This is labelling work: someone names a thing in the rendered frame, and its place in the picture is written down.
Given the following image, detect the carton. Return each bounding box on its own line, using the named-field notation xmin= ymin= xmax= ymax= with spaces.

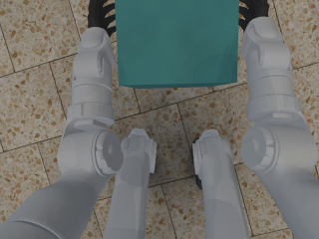
xmin=115 ymin=0 xmax=239 ymax=89

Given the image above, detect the robot right foot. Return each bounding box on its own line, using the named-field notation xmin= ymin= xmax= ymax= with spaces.
xmin=191 ymin=137 xmax=202 ymax=190

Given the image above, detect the left robot upper arm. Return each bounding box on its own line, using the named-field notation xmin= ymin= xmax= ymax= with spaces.
xmin=0 ymin=128 xmax=124 ymax=239

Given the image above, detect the robot right forearm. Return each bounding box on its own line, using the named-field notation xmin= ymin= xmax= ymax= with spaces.
xmin=240 ymin=16 xmax=318 ymax=154

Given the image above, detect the robot right hand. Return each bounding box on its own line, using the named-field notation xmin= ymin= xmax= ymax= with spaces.
xmin=238 ymin=0 xmax=269 ymax=33

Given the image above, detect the robot left forearm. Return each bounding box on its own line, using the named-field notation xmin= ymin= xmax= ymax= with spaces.
xmin=57 ymin=27 xmax=116 ymax=165

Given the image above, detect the right robot upper arm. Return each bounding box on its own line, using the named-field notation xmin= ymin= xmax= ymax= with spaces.
xmin=239 ymin=122 xmax=319 ymax=239

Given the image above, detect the robot left shin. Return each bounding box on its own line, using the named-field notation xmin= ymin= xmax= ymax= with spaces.
xmin=121 ymin=128 xmax=150 ymax=151

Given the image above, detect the robot left hand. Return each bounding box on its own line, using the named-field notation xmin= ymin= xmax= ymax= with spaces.
xmin=87 ymin=0 xmax=117 ymax=37

